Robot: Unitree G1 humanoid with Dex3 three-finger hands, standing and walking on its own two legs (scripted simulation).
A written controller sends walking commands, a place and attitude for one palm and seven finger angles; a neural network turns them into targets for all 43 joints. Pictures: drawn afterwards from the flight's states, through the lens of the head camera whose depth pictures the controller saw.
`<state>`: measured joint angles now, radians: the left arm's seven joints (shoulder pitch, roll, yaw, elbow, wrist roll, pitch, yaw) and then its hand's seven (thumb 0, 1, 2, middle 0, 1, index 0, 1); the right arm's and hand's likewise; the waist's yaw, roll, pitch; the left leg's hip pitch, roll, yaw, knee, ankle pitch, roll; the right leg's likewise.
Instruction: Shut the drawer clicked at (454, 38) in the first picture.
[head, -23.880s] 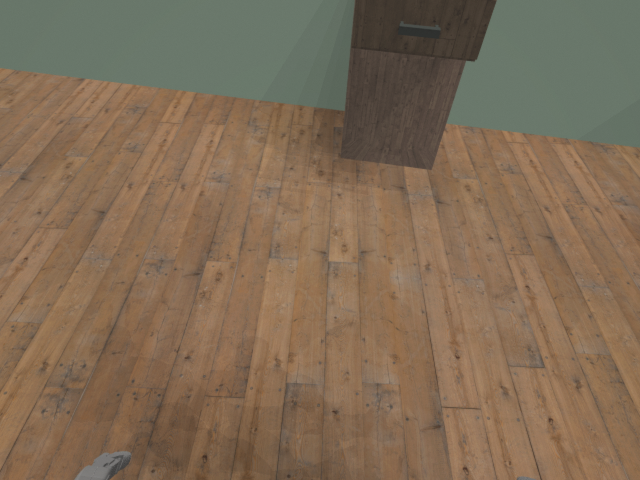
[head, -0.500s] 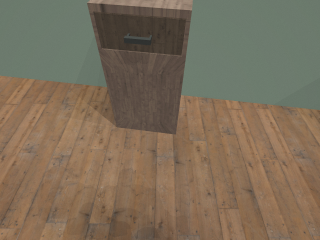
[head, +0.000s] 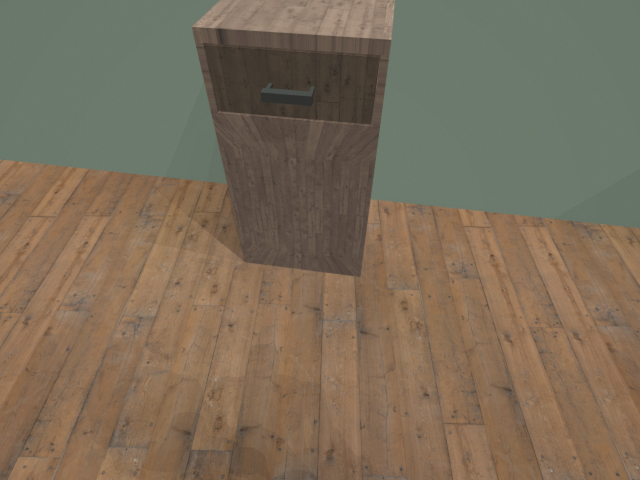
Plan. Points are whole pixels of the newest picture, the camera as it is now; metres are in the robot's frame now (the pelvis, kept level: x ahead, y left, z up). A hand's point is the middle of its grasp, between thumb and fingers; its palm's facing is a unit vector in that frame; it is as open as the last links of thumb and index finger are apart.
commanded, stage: let the arm hang, fingers relaxed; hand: left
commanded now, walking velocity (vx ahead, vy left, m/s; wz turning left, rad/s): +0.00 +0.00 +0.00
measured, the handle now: (289, 92) +0.98 +0.14 +0.00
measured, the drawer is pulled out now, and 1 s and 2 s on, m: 0.00 0.00 0.00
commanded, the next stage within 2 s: look to check the result in 0.30 s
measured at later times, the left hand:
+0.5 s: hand out of the picture +0.05 +0.20 -0.17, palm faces +0.01 -0.97 -0.26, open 7.3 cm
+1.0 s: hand out of the picture +0.11 +0.22 -0.15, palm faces +0.00 -0.95 -0.30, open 7.3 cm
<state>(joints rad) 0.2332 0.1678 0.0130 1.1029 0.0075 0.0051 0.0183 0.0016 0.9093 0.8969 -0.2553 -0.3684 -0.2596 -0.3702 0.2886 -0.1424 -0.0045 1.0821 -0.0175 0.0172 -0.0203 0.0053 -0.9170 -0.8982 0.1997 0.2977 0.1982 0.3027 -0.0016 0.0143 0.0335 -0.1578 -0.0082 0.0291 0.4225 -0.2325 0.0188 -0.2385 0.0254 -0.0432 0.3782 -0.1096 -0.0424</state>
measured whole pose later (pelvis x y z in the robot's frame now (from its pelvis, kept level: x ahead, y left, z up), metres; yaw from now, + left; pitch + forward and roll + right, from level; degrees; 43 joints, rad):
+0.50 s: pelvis +0.01 +0.00 +0.00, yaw +0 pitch -2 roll +0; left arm 0.18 0.21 0.03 1.14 0.01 -0.01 0.01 0.00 0.91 0.90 -0.20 -0.30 -0.20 -0.30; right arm 0.27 -0.20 -0.02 1.12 -0.01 0.00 -0.02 0.00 -0.91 -0.90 0.20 0.30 0.20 0.30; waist -0.01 0.02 0.06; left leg -0.12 -0.01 0.04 0.39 -0.23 0.02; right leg -0.22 0.03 -0.03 0.37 -0.12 -0.04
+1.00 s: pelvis +0.03 -0.01 +0.00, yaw +0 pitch -2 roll +0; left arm 0.10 0.27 0.03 1.14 0.01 -0.02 0.01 0.00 0.91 0.90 -0.20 -0.30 -0.20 -0.30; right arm 0.16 -0.28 -0.01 1.11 -0.01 0.00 -0.01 0.00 -0.91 -0.90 0.20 0.30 0.20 0.30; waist -0.01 0.02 0.06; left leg -0.08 0.01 0.03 0.34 -0.23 0.00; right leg -0.18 0.04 -0.04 0.32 -0.12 -0.05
